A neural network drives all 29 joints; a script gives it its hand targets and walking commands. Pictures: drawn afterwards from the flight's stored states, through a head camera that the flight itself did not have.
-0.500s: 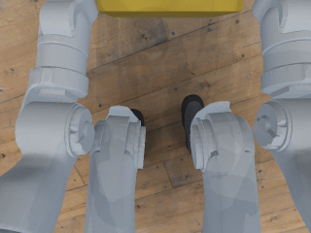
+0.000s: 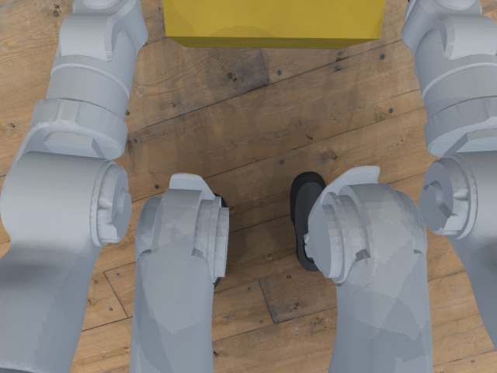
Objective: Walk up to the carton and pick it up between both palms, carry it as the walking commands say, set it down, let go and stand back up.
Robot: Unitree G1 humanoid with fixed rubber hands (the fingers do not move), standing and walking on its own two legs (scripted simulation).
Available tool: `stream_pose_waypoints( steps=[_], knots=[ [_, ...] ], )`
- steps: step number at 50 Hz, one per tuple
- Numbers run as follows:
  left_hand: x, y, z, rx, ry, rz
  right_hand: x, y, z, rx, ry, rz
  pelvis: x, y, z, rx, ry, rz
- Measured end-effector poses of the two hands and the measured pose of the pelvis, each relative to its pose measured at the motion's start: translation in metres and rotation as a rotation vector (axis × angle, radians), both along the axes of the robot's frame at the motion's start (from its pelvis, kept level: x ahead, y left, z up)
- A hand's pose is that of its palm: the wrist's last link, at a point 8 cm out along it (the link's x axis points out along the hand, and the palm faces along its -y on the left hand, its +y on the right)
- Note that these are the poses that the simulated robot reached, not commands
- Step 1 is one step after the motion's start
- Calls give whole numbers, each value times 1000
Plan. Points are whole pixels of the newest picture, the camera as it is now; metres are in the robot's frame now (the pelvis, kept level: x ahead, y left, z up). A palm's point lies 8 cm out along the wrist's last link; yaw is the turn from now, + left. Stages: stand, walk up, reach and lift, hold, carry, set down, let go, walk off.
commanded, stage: set down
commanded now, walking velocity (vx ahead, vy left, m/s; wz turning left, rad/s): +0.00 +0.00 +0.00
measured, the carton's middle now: out of the picture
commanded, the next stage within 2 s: none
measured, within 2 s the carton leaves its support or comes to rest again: rests again in 0.46 s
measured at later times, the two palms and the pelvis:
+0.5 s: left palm out of the picture +0.54 +0.14 -0.19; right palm out of the picture +0.53 -0.20 -0.19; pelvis +0.00 -0.01 -0.01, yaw +0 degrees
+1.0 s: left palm out of the picture +0.54 +0.15 -0.20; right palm out of the picture +0.54 -0.20 -0.19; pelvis +0.00 -0.01 -0.02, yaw +0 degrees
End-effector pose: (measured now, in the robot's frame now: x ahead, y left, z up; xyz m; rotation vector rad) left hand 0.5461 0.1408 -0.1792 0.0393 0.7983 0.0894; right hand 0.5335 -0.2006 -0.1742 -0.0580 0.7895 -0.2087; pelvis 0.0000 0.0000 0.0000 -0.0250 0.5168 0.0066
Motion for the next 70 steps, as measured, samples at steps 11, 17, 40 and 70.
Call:
stream_pose_waypoints(
  steps=[11,17,40,70],
  knots=[
    [-8,2,-6,18,26,-17,1,2,-3,0,28,12,-2,-6,-7,10,-17,-9],
    [-6,9,-6,35,30,-20,3,8,-5,4,31,31,-3,-8,-9,12,-19,-6],
    [-8,8,-22,0,44,-36,1,2,-19,11,47,40,0,-8,-15,9,-6,-1],
    [-7,10,-25,-28,26,-58,3,-1,-20,32,43,73,-2,-8,-21,5,-10,-3]
  ],
)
